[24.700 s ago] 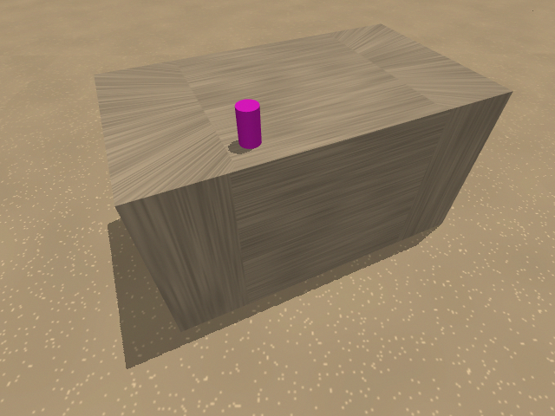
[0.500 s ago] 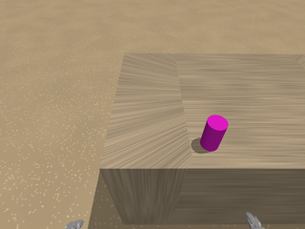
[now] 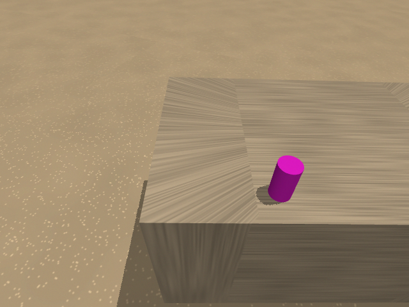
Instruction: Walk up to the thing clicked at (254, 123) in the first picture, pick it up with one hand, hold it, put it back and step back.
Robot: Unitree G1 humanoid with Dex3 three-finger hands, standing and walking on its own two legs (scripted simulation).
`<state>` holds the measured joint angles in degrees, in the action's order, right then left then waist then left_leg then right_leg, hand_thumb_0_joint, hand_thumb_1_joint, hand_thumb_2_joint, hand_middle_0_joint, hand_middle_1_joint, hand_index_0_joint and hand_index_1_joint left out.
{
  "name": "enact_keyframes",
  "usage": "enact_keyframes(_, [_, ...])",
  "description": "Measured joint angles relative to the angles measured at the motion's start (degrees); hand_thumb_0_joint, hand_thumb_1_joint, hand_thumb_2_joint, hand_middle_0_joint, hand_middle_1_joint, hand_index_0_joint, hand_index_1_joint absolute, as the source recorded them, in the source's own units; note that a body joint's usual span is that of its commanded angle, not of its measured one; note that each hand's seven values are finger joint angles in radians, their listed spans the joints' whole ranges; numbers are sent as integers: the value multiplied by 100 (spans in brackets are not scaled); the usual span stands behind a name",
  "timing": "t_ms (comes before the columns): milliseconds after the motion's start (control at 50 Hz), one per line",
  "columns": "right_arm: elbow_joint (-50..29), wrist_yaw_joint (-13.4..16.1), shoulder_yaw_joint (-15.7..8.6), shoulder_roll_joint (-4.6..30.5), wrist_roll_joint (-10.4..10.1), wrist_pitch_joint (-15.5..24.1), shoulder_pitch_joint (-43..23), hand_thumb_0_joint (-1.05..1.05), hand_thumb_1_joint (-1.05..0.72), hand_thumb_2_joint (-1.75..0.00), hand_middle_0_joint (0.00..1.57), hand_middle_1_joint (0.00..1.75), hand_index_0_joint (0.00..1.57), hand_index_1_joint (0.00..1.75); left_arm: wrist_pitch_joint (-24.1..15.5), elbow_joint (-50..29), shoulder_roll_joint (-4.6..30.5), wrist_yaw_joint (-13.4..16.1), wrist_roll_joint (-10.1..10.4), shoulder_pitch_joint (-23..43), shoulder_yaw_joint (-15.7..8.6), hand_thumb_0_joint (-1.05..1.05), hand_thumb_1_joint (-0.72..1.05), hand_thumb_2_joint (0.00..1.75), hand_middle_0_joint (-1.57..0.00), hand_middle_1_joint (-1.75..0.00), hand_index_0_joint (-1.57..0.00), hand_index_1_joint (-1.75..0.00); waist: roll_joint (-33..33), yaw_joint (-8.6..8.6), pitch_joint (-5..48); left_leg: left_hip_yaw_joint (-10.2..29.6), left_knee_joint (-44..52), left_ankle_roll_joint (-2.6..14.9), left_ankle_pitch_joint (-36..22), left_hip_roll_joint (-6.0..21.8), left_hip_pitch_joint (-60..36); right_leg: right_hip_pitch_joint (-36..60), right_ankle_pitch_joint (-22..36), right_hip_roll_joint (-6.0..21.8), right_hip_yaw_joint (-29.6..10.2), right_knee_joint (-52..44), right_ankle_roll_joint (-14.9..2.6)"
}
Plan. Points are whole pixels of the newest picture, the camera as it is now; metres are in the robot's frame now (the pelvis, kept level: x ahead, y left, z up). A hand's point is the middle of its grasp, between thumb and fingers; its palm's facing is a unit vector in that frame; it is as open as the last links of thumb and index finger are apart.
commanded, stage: home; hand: right
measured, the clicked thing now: (284, 179) +0.45 -0.18 -0.02
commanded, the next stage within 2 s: stand in 1.36 s
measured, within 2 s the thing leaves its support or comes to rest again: neither
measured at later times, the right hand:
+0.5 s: hand out of the picture +0.09 -0.26 -0.15, palm faces -0.04 +0.93 -0.36, open 17.2 cm
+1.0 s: hand out of the picture +0.09 -0.26 -0.15, palm faces -0.04 +0.93 -0.36, open 17.2 cm
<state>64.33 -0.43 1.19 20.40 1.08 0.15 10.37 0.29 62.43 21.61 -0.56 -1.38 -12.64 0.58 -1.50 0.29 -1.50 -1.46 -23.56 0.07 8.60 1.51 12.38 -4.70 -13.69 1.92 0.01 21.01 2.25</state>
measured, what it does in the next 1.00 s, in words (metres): stands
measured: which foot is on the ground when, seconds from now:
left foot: down 0.00-1.00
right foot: down 0.00-1.00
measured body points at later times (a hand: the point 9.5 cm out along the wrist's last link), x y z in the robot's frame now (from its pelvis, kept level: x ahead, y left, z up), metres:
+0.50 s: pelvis +0.01 +0.00 +0.00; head +0.01 +0.00 +0.45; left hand +0.06 +0.30 -0.14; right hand +0.09 -0.31 -0.13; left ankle +0.05 +0.12 -0.74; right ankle -0.02 -0.15 -0.74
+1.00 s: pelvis +0.02 +0.00 +0.00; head +0.03 +0.00 +0.45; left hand +0.08 +0.30 -0.14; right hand +0.10 -0.31 -0.13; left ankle +0.05 +0.12 -0.74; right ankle -0.02 -0.15 -0.74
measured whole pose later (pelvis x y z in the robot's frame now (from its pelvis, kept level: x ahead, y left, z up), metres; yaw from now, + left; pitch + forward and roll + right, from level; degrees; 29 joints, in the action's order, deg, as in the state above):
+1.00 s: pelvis +0.02 +0.00 +0.00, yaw +1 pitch -2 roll +0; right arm 65.5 0.3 0.7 19.8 0.5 0.3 6.9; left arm 0.3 63.8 20.4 0.1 -0.8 -8.5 -0.4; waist -0.9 0.0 -2.5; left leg -0.6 -21.5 -0.3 9.2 0.8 9.9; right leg -1.5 -14.4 2.5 1.1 18.3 2.2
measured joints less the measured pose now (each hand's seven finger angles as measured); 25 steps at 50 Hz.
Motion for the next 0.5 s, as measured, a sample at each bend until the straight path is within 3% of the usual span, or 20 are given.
enact_keyframes(500, [47, 39, -29, -36, -55, 24, -371, 0, 49, -8, 7, 6, 7, 6, -39, 147, -118, 62, 40, 245, -49, 0, 91, 90, -21, -29, -20, -29, 110, -47, -29, 57, 159, -30, -18, -21, -150, 184, 4, 12, 65, -178, -8])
